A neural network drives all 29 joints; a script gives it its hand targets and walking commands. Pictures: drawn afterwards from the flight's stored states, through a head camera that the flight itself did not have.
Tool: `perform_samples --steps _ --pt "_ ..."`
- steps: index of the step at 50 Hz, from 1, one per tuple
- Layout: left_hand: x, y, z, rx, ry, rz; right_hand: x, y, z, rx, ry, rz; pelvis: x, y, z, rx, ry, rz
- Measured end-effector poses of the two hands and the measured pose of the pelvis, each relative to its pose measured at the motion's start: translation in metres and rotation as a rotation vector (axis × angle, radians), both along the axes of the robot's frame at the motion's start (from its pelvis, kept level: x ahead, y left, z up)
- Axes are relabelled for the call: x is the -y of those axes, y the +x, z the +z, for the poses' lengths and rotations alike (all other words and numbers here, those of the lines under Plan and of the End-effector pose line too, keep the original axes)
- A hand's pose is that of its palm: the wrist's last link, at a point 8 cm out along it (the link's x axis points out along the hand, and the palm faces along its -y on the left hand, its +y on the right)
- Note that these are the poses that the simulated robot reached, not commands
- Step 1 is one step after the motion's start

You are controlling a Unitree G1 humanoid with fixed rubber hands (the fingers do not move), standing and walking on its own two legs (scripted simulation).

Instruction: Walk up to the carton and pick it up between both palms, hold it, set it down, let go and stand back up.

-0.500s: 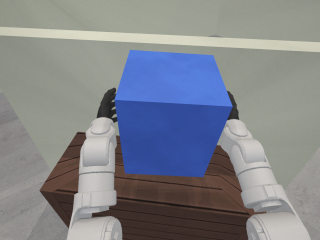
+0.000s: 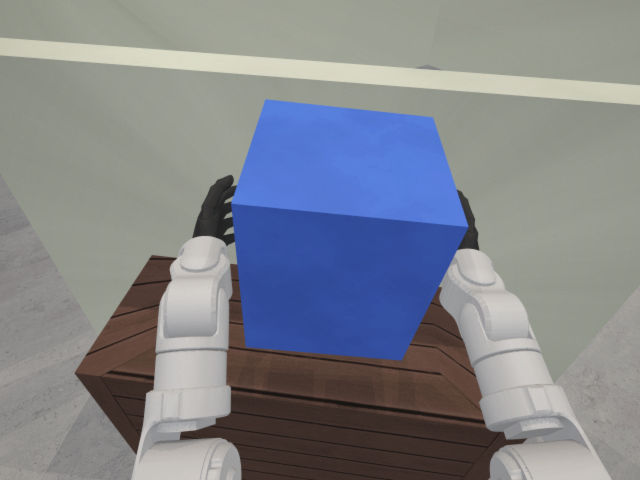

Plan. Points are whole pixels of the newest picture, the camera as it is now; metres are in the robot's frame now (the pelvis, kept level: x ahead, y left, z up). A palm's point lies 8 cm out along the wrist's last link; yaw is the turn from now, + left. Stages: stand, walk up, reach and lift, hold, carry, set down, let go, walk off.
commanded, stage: hold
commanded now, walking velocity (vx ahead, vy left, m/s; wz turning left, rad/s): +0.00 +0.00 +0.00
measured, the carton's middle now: (336, 235) +0.38 +0.01 +0.15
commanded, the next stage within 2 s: none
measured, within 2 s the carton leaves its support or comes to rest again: neither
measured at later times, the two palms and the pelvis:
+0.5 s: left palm (215, 239) +0.35 +0.16 +0.17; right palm (460, 248) +0.35 -0.14 +0.16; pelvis +0.00 +0.00 +0.00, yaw +0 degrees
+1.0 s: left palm (220, 229) +0.36 +0.15 +0.18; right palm (466, 238) +0.36 -0.15 +0.17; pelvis +0.01 -0.01 +0.00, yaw +0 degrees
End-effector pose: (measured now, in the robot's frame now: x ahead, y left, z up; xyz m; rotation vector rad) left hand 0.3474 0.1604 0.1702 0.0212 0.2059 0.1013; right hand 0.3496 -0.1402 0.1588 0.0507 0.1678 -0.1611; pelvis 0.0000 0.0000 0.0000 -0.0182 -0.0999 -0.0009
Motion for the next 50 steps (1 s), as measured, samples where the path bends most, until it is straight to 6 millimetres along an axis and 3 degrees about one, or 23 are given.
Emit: perform_samples --steps 50 --pt "0.010 0.008 0.010 -0.001 0.008 0.023 0.011 0.013 0.009 0.002 0.012 0.014 0.006 0.007 0.000 0.007 0.004 0.000"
